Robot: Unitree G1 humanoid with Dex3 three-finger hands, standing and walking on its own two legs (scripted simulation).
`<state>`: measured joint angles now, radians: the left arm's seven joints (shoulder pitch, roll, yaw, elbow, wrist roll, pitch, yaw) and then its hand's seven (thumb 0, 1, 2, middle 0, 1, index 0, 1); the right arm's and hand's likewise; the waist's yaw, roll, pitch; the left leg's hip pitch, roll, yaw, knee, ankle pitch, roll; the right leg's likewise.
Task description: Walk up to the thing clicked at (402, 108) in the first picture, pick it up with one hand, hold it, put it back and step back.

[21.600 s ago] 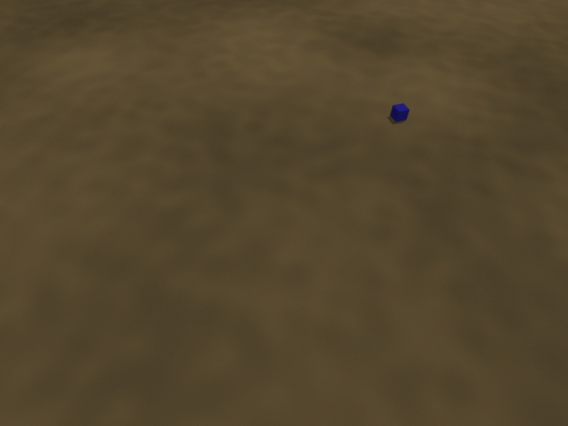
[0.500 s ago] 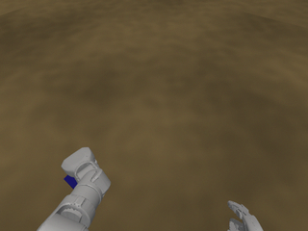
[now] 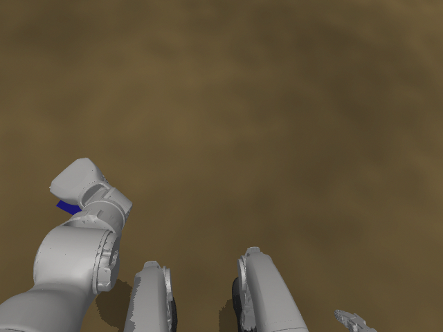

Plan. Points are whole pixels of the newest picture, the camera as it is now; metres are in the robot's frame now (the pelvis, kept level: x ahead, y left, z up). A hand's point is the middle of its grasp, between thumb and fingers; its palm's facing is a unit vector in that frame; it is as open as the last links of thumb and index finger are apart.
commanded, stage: crouch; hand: left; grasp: from above
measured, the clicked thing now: (89, 203) +0.39 +0.25 -0.17
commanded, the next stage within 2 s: lower in 1.16 s
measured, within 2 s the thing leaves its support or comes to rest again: neither
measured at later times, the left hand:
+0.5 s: hand (116, 200) +0.44 +0.23 -0.31, palm faces -0.29 -0.32 -0.90, open 7.1 cm
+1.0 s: hand (126, 199) +0.46 +0.22 -0.39, palm faces -0.30 -0.31 -0.90, open 7.0 cm
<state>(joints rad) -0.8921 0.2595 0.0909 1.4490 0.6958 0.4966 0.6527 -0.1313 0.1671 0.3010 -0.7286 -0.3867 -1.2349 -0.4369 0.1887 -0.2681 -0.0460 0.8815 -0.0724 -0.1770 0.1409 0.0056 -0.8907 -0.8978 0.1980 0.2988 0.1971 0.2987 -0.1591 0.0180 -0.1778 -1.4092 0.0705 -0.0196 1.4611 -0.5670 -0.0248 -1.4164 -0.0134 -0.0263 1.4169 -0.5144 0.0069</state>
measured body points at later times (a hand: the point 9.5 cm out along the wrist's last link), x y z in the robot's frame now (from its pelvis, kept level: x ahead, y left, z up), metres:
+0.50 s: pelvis -0.03 +0.00 -0.18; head +0.19 +0.02 +0.22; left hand +0.45 +0.24 -0.26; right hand -0.01 -0.26 -0.31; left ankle +0.05 +0.13 -0.57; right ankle +0.07 -0.13 -0.57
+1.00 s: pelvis -0.04 +0.00 -0.25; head +0.21 +0.01 +0.13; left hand +0.47 +0.23 -0.34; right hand -0.05 -0.26 -0.37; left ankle +0.05 +0.13 -0.57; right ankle +0.07 -0.13 -0.57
